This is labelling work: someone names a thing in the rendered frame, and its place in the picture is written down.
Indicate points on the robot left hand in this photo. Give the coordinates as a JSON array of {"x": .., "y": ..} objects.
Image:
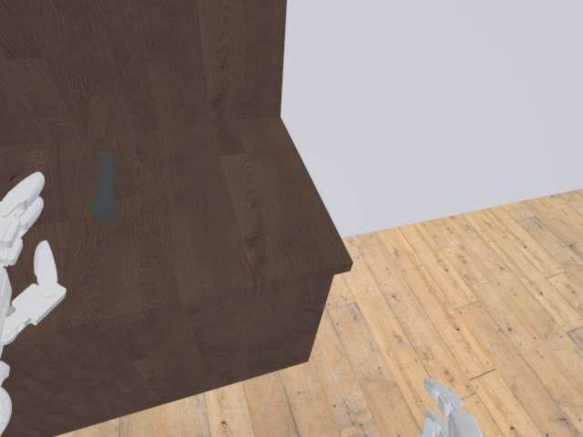
[{"x": 19, "y": 210}]

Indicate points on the tap lever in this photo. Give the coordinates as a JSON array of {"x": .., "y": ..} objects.
[{"x": 104, "y": 208}]

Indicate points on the robot right hand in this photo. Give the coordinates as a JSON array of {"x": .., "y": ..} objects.
[{"x": 459, "y": 424}]

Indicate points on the counter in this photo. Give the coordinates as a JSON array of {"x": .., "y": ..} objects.
[{"x": 222, "y": 258}]

